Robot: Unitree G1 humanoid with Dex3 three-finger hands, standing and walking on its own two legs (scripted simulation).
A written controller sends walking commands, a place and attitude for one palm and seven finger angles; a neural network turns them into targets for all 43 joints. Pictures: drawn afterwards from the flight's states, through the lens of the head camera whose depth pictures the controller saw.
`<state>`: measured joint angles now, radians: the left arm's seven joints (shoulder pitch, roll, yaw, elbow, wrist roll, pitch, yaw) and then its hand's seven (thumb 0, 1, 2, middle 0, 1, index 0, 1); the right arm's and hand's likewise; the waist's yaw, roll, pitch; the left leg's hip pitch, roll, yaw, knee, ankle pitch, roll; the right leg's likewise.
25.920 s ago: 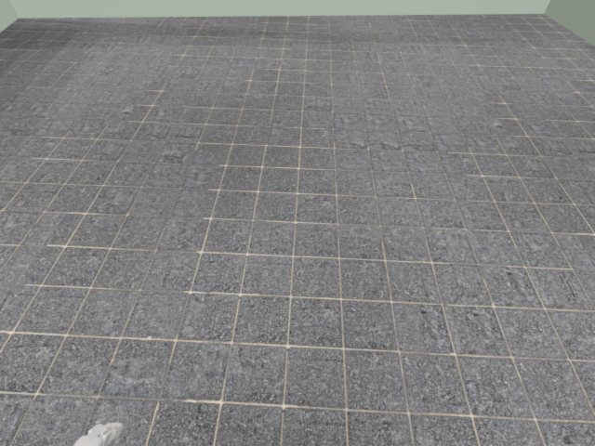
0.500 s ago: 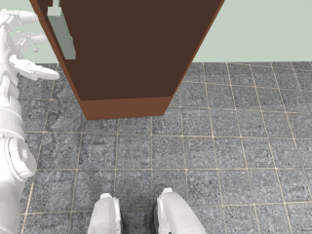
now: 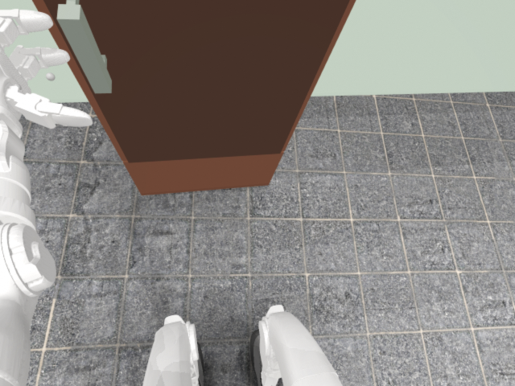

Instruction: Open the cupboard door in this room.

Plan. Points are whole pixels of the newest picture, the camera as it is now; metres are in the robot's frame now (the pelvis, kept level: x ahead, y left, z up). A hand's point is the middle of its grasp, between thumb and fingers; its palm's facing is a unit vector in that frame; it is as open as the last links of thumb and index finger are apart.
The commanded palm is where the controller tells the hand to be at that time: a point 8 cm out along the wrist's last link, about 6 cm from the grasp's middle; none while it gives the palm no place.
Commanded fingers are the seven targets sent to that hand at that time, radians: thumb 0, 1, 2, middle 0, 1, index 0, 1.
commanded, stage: slide the fingers in behind the handle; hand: left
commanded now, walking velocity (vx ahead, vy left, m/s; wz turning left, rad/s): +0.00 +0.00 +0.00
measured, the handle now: (89, 42) +0.60 +0.18 +0.06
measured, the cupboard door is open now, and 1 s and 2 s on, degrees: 0 0 0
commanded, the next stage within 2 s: close the thumb around the handle in 1.42 s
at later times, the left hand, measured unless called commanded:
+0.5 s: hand (74, 79) +0.54 +0.20 +0.06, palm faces +0.02 -1.00 -0.01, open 14.0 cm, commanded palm +0.52 +0.23 +0.06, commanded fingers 0.00 -0.50 0.30 -0.30 -1.20 -0.30 -1.20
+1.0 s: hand (96, 73) +0.55 +0.17 +0.06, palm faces +0.03 -1.00 -0.01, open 14.0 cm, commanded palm +0.53 +0.20 +0.06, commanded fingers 0.00 -0.50 0.30 -0.30 -1.20 -0.30 -1.20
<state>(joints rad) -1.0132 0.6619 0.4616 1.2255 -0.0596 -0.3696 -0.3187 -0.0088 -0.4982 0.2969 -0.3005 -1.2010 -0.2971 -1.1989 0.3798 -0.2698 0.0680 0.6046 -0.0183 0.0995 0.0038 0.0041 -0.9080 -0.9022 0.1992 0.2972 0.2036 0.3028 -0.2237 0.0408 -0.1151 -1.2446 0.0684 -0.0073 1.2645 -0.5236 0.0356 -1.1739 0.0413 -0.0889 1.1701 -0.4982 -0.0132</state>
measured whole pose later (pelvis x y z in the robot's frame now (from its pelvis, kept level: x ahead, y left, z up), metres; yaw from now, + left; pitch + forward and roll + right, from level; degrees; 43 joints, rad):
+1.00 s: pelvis +0.00 +0.00 +0.00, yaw +0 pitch +28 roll -5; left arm -1.01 0.50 0.38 1.20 -0.04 -0.43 -0.16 -0.01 -0.50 0.30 -0.30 -1.20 -0.30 -1.20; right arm 0.39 -0.25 0.05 0.62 -0.04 0.09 0.04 0.00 -0.91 -0.90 0.20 0.30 0.20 0.30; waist -0.22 0.05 -0.13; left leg -1.23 0.06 0.00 1.26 -0.53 0.04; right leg -1.16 0.03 -0.08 1.18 -0.51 -0.01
